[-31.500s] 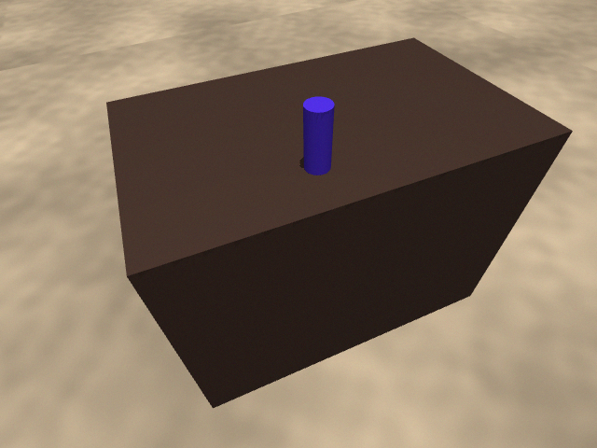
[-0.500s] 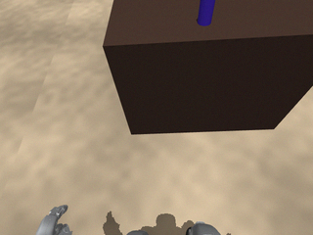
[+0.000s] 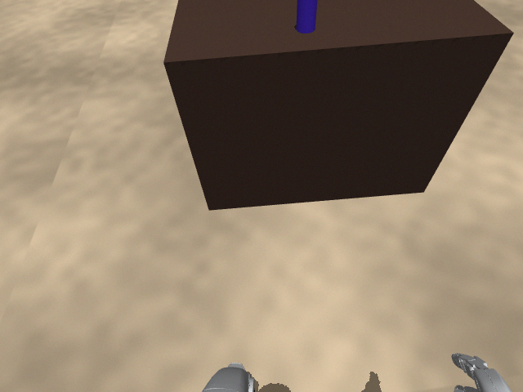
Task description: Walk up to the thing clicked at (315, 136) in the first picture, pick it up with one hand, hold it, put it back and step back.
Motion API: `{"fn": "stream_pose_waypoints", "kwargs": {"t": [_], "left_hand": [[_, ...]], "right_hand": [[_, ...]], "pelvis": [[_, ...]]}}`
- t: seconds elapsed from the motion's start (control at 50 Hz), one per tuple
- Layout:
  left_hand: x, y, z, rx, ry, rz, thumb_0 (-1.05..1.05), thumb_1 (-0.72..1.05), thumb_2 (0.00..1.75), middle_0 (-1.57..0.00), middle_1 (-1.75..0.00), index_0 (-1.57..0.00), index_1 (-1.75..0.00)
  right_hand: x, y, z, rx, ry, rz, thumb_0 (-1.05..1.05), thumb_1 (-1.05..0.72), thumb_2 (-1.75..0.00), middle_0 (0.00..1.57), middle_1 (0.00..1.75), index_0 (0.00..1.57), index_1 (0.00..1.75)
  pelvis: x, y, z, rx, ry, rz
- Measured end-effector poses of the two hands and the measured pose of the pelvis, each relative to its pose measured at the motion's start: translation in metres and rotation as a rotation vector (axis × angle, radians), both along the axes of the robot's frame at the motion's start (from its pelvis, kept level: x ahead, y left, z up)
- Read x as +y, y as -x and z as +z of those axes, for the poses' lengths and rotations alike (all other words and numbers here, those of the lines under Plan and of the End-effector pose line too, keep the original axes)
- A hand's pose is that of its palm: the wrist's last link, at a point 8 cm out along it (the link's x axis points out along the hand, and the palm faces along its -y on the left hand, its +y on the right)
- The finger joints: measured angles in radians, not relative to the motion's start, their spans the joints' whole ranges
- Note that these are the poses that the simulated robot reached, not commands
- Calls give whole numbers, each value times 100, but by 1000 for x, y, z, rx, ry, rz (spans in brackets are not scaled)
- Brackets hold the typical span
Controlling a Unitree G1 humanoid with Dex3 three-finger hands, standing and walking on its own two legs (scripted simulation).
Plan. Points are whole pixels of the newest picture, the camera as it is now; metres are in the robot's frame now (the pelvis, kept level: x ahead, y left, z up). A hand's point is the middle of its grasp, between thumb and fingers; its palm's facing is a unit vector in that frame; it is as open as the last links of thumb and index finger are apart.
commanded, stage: step back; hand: right
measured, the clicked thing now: (307, 3) +1.13 -0.07 +0.07
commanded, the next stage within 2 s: stand in 1.10 s
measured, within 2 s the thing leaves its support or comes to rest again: neither
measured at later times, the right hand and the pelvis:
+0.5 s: hand out of the picture +0.02 -0.26 -0.12, palm faces -0.08 +0.91 -0.40, open 7.4 cm; pelvis -0.03 +0.01 +0.02, yaw +4 degrees
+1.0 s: hand out of the picture +0.10 -0.24 -0.14, palm faces -0.13 +0.93 -0.35, open 7.4 cm; pelvis +0.02 +0.00 +0.01, yaw +5 degrees
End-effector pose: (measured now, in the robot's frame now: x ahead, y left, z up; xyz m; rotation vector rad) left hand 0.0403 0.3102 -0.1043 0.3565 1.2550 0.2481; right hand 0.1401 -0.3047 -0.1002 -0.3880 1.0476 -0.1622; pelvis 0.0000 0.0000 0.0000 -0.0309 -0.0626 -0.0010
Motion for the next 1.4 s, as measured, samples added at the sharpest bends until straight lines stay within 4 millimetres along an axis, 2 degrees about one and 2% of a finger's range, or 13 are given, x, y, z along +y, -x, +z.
{"fn": "stream_pose_waypoints", "kwargs": {"t": [0.06, 0.1, 0.22, 0.3, 0.4, 0.52, 0.62, 0.74, 0.86, 0.98, 1.1, 1.26, 1.4], "left_hand": [[-1, 26, 12, 2, -17, 27, 1, 90, 90, -20, -30, -20, -30], [0, 36, 18, -7, -29, 44, 1, 90, 90, -20, -30, -20, -30], [18, 43, 22, -87, -42, 63, 1, 90, 90, -20, -30, -20, -30], [32, 48, 12, -95, -29, 72, 1, 90, 90, -20, -30, -20, -30], [30, 43, 9, -62, 15, 63, 1, 90, 90, -20, -30, -20, -30], [16, 19, 8, -87, 40, 29, 1, 90, 90, -20, -30, -20, -30], [-5, -3, 5, -110, 25, 25, 1, 90, 90, -20, -30, -20, -30], [-24, -18, 11, -146, 30, 39, 1, 90, 90, -20, -30, -20, -30], [-13, -29, 8, -155, 28, 57, 1, 90, 90, -20, -30, -20, -30], [2, -39, 5, -125, 38, 79, 1, 90, 90, -20, -30, -20, -30], [9, -51, 6, -124, 36, 77, 1, 90, 90, -20, -30, -20, -30], [-1, -53, 11, -96, 53, 62, 1, 90, 90, -20, -30, -20, -30], [-14, -43, 14, -81, 65, 56, 1, 90, 90, -20, -30, -20, -30]], "right_hand": [[-2, 32, -2, 48, -29, -23, 1, -90, -89, 20, 29, 21, 30], [-4, 54, -5, 82, -34, -30, 1, -90, -89, 20, 29, 21, 30], [-2, 110, -13, 221, -11, -8, 1, -90, -89, 20, 29, 21, 30], [9, 126, -7, 237, 4, -10, 1, -90, -89, 20, 29, 21, 30], [13, 131, 10, 178, 9, -31, 1, -90, -89, 20, 30, 21, 30], [-1, 122, 17, 155, 25, -42, 1, -90, -89, 20, 30, 21, 30], [-19, 99, -2, 151, 13, -49, 1, -90, -89, 20, 30, 21, 30], [-13, 68, -13, 156, -26, -12, 1, -91, -89, 20, 29, 21, 30], [-1, 51, -18, 177, -26, 18, 1, -91, -89, 20, 29, 21, 30], [15, 44, -8, 197, -26, 5, 1, -90, -89, 20, 29, 21, 30], [22, 21, 0, 173, -22, 5, 1, -90, -89, 20, 30, 21, 30], [27, -9, 10, 84, -46, 14, 1, -90, -89, 20, 30, 21, 30], [23, -15, 14, 67, -63, 22, 1, -90, -89, 20, 30, 21, 30]], "pelvis": [[-3, 10, 8, 4, -47, -12], [-3, 16, 10, 9, -49, 8], [4, 33, 8, 27, -27, 76], [12, 40, 6, 6, -67, 81], [14, 36, 15, 9, -42, 82], [4, 28, 17, 4, -43, 70], [-11, 16, 6, -4, -26, 64], [-17, 4, 7, 8, -31, 86], [-8, -5, 4, 22, -25, 103], [2, -18, 11, 27, -28, 90], [5, -24, 15, 28, -26, 95], [4, -27, 23, 12, -32, 88], [-3, -24, 27, 8, -35, 88]]}}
